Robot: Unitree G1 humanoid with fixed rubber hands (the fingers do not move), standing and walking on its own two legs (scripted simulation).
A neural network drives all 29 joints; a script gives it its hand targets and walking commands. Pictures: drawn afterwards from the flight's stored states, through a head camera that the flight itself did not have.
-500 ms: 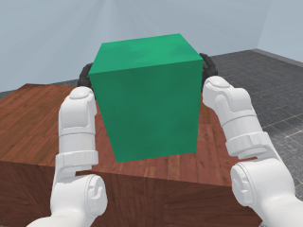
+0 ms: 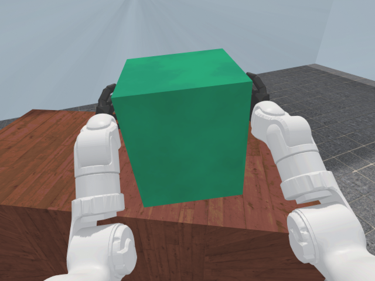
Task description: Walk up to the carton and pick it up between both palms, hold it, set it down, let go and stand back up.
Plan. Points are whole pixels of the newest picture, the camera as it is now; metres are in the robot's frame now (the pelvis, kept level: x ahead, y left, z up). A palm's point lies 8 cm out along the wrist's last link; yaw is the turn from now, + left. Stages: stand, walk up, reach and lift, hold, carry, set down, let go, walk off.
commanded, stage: hold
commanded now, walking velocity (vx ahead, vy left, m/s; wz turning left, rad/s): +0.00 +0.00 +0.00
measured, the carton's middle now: (184, 126) +0.37 +0.01 +0.23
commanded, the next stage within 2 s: none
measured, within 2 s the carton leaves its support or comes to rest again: neither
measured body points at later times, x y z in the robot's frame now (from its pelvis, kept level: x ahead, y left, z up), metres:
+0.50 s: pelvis -0.01 +0.00 +0.00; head -0.11 +0.02 +0.44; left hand +0.36 +0.16 +0.26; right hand +0.36 -0.15 +0.28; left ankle +0.01 +0.11 -0.75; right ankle +0.01 -0.12 -0.75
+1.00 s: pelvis -0.01 -0.01 +0.00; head -0.10 +0.00 +0.44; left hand +0.37 +0.15 +0.25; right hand +0.36 -0.15 +0.27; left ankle +0.01 +0.11 -0.75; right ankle +0.01 -0.12 -0.75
